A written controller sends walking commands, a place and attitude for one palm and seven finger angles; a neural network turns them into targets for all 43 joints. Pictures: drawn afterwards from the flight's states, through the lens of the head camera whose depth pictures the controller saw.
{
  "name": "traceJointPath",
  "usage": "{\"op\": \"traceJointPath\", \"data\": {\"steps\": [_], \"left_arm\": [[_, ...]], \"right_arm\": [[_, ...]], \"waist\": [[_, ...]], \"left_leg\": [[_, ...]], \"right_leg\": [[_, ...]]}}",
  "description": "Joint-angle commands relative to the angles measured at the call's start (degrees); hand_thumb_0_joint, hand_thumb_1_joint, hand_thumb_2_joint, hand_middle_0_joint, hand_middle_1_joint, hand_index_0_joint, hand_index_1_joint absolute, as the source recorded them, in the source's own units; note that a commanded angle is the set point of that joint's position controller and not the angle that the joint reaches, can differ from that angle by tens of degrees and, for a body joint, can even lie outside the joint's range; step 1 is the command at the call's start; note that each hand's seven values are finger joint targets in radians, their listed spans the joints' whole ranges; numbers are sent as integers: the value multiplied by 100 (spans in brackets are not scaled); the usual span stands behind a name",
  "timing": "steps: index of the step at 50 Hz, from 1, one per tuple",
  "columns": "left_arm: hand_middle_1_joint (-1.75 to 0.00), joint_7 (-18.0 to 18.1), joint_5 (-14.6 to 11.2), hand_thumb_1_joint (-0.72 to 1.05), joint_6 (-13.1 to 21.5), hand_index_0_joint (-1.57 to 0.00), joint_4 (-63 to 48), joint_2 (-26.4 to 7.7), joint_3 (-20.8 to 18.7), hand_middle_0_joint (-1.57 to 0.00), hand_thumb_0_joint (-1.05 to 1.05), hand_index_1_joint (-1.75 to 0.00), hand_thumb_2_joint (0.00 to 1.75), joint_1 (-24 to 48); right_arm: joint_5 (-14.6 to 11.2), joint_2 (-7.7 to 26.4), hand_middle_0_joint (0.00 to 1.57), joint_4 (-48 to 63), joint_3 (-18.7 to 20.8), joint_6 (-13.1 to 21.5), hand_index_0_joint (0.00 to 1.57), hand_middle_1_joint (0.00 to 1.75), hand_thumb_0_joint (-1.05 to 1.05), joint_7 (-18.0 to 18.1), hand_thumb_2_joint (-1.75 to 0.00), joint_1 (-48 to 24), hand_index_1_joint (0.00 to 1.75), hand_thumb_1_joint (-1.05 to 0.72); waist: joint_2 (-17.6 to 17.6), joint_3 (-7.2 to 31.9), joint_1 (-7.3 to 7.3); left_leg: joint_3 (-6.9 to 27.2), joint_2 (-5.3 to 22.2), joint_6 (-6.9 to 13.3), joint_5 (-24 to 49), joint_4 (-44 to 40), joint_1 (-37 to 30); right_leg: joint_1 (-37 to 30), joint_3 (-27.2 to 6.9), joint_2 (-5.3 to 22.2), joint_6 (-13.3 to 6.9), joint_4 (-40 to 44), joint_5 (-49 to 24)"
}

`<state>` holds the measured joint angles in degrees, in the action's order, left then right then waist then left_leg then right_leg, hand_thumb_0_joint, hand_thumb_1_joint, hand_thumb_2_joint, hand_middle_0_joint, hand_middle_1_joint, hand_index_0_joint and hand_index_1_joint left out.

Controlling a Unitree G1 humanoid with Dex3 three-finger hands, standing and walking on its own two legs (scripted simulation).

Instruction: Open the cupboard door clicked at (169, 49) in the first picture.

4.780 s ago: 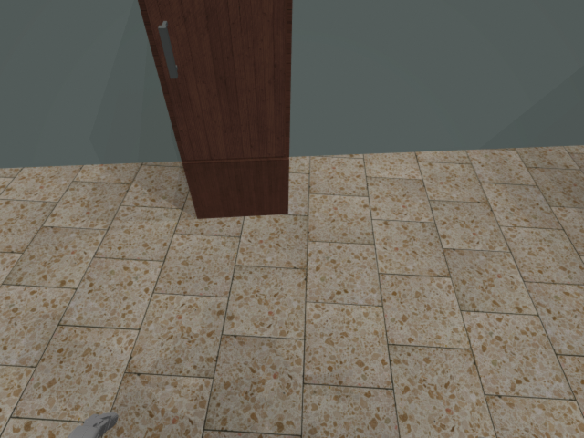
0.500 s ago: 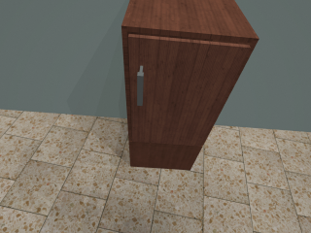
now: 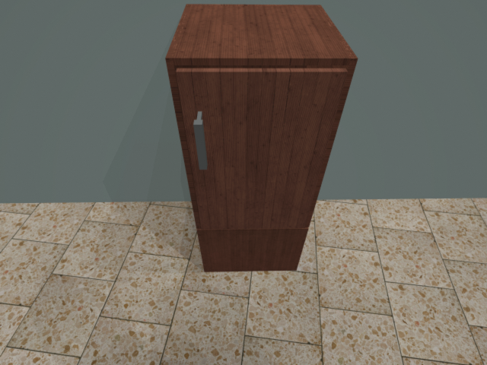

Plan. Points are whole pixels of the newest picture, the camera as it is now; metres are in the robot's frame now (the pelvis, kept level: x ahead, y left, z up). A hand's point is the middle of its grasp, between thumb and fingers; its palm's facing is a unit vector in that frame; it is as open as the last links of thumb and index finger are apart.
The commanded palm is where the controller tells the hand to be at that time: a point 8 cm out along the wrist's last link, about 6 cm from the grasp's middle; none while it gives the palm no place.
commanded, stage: come to a stop and stand still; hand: left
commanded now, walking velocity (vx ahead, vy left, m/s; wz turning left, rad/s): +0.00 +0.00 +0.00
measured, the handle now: (201, 141) +0.62 +0.13 +0.02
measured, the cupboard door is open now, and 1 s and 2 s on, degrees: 0 0 0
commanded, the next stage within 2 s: look again from close up in 0.26 s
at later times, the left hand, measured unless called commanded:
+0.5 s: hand out of the picture -0.01 +0.14 -0.18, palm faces +0.03 -0.99 -0.16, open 7.4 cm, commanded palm none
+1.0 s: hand out of the picture +0.06 +0.20 -0.18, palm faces +0.01 -0.98 -0.22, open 7.4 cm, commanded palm none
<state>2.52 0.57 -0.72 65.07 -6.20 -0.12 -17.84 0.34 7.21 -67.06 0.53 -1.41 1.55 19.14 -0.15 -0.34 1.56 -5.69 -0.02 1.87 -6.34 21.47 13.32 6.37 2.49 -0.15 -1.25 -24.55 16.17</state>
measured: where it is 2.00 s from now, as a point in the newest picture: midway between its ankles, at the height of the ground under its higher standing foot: outside the picture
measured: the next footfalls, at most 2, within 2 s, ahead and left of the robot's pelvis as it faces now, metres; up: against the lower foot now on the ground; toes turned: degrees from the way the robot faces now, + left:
left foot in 1.60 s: +0.12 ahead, +0.05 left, +0.00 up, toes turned +7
right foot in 1.82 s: +0.13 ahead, -0.19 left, +0.00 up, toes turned +1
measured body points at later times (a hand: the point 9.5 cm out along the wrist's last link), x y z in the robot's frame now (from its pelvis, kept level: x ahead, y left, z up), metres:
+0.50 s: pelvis +0.02 +0.00 -0.01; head +0.03 -0.01 +0.44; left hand -0.01 +0.19 -0.17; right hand +0.00 -0.21 -0.17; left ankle +0.06 +0.10 -0.74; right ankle -0.03 -0.10 -0.74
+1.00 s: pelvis +0.04 +0.02 -0.01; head +0.06 +0.02 +0.44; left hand +0.06 +0.25 -0.17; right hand +0.08 -0.22 -0.16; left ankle +0.06 +0.10 -0.74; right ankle -0.03 -0.10 -0.74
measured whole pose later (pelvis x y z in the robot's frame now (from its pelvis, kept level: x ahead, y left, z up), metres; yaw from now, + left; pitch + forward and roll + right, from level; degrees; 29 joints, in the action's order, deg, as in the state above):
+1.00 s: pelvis +0.04 +0.02 -0.01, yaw -1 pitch +0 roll +0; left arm 2.6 0.9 0.7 60.4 -10.7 -0.2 -16.0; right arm 0.5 9.9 -61.6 -0.7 1.4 1.7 13.4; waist 1.2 -0.8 0.1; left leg -5.2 -1.4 3.3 -14.2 29.5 15.7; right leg 6.9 1.3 1.0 0.2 -28.0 21.4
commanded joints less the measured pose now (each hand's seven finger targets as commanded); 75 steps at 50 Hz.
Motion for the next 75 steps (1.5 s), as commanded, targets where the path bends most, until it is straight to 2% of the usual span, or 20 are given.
{"op": "traceJointPath", "data": {"steps": [1, 17, 18, 19, 20, 21, 23, 27, 30, 43, 51, 55, 58, 60, 63, 65, 66, 68, 70, 75], "left_arm": [[-30, 11, 4, 90, 51, -20, -117, -536, -100, -20, 0, -30, 90, -527], [-30, 30, -24, 90, 150, -20, -4, -332, -39, -20, 0, -30, 90, -724], [-30, 181, 146, 90, 372, -20, 13, -552, 15, -20, 0, -30, 90, -1059], [-30, 143, 106, 90, 419, -20, -309, -788, -14, -20, 0, -30, 90, -698], [-30, 97, 85, 90, 409, -20, -457, -719, -10, -20, 0, -30, 90, -452], [-30, 96, 86, 90, 438, -20, -511, -755, -52, -20, 0, -30, 90, -312], [-30, 86, 34, 90, 477, -20, -530, -638, -58, -20, 0, -30, 90, -415], [-30, 80, 40, 90, 349, -20, -510, -526, -53, -20, 0, -30, 90, -565], [-30, 68, 35, 90, 286, -20, -519, -536, -46, -20, 0, -30, 90, -572], [-30, 40, 41, 90, 225, -20, -660, -977, -119, -20, 0, -30, 90, -364], [-30, -10, 72, 90, 122, -20, -549, -836, -64, -20, 0, -30, 90, -414], [-30, -117, 142, 90, -35, -20, -692, -795, -123, -20, 0, -30, 90, -342], [-30, -163, 166, 90, -53, -20, -802, -742, -149, -20, 0, -30, 90, -238], [-30, -193, 152, 90, -29, -20, -819, -648, -171, -20, 0, -30, 90, -303], [-30, -222, 147, 90, 22, -20, -615, -649, -221, -20, 0, -30, 90, -855], [-30, -144, 194, 90, 15, -20, -615, -1208, -321, -20, 0, -30, 90, -1169], [-30, -109, 159, 90, 5, -20, -723, -1267, -319, -20, 0, -30, 90, -1032], [-30, -84, 147, 90, 83, -20, -808, -930, -268, -20, 0, -30, 90, -663], [-30, -65, 134, 90, 176, -20, -755, -781, -216, -20, 0, -30, 90, -627], [-30, -57, 170, 90, 200, -20, -523, -882, -203, -20, 0, -30, 90, -1004]], "right_arm": [[37, 451, 20, 163, 110, 89, 20, 30, 0, 25, -90, 219, 30, -90], [12, 259, 20, 67, 46, 169, 20, 30, 0, 69, -90, 360, 30, -90], [33, 513, 20, 572, 3, 296, 20, 30, 0, -37, -90, -384, 30, -90], [38, 244, 20, 731, 29, 220, 20, 30, 0, -95, -90, 40, 30, -90], [67, 249, 20, 621, 51, 177, 20, 30, 0, -116, -90, 133, 30, -90], [93, 248, 20, 687, 33, 185, 20, 30, 0, -132, -90, 251, 30, -90], [82, 246, 20, 724, -7, 297, 20, 30, 0, -101, -90, 388, 30, -90], [71, 443, 20, 769, -19, 378, 20, 30, 0, -22, -90, 256, 30, -90], [56, 565, 20, 809, -8, 355, 20, 30, 0, 4, -90, 119, 30, -90], [48, 931, 20, 790, 36, 410, 20, 30, 0, 42, -90, -219, 30, -90], [61, 887, 20, 687, 41, 337, 20, 30, 0, 45, -90, -262, 30, -90], [107, 1283, 20, 763, 220, 223, 20, 30, 0, 105, -90, -110, 30, -90], [139, 1307, 20, 836, 280, 232, 20, 30, 0, 107, -90, 9, 30, -90], [155, 1289, 20, 893, 296, 239, 20, 30, 0, 90, -90, -156, 30, -90], [129, 1159, 20, 976, 303, 210, 20, 30, 0, 67, -90, -467, 30, -90], [80, 607, 20, 1179, 179, 181, 20, 30, 0, 20, -90, -615, 30, -90], [106, 607, 20, 1284, 186, 147, 20, 30, 0, -13, -90, -867, 30, -90], [138, 645, 20, 1150, 246, 120, 20, 30, 0, -40, -90, -702, 30, -90], [134, 484, 20, 1000, 217, 138, 20, 30, 0, -76, -90, -438, 30, -90], [95, 196, 20, 1046, 134, 203, 20, 30, 0, -39, -90, -490, 30, -90]], "waist": [[-33, -769, -115], [43, -651, -90], [303, -929, -398], [522, -536, 62], [181, -599, 104], [-19, -365, 184], [-100, 38, 148], [-276, -157, -94], [147, -462, -137], [-44, 145, -194], [-17, 38, -144], [-497, -351, -38], [-571, -163, 27], [-520, -28, -67], [-148, 160, -388], [1665, -208, -526], [1461, -368, -565], [1016, -785, -292], [472, -569, -151], [571, -186, -257]], "left_leg": [[889, 586, -63, -1447, -587, -41], [713, 621, -75, -372, -179, -340], [583, 526, -220, -319, 1206, 470], [561, 371, -179, -1154, 1351, 404], [512, 337, -165, -1162, 1481, 298], [494, 313, -148, -890, 1397, 310], [623, 365, -61, -200, 942, -6], [932, 605, 136, 436, 620, 161], [934, 609, 148, 57, 425, 334], [868, 677, 195, 1296, 451, -331], [1023, 855, 253, 440, 198, -421], [2044, 1610, 686, -1172, -526, -326], [2436, 1926, 1037, -1313, -740, -240], [2163, 1850, 984, -1204, -645, 84], [1221, 1180, 439, -1602, 110, 1065], [-41, 49, -15, -2323, 1931, 2320], [34, 104, 9, -2608, 2899, 2188], [252, 267, 68, -2064, 3949, 2335], [165, 313, 5, -1795, 3979, 2145], [-268, 245, -32, -1800, 2347, 1458]], "right_leg": [[1155, -642, 525, -96, 836, 863], [1123, -719, 579, -128, 868, 128], [1051, -1154, 858, 90, 925, -1970], [1140, -1239, 1196, -156, 1081, -673], [1413, -1201, 1119, -365, 1179, 415], [1182, -1014, 1043, -472, 959, 121], [869, -783, 763, -451, 405, -585], [693, -490, 425, -268, -72, -621], [774, -482, 419, -201, 12, -359], [443, -454, 525, -96, -110, -1127], [664, -283, 391, -38, -116, -269], [1596, 16, 94, -31, -1079, 892], [1927, -180, 234, -82, -2102, 1404], [1578, -220, 284, -82, -1850, 1225], [54, -11, 194, -33, -89, 174], [-151, -1804, 1555, -559, 1284, 1820], [424, -2084, 2005, -904, 1703, 2102], [802, -1606, 1709, -933, 1588, 1079], [523, -839, 1415, -1030, 1111, -515], [13, -353, 1267, -1080, 549, -2640]]}}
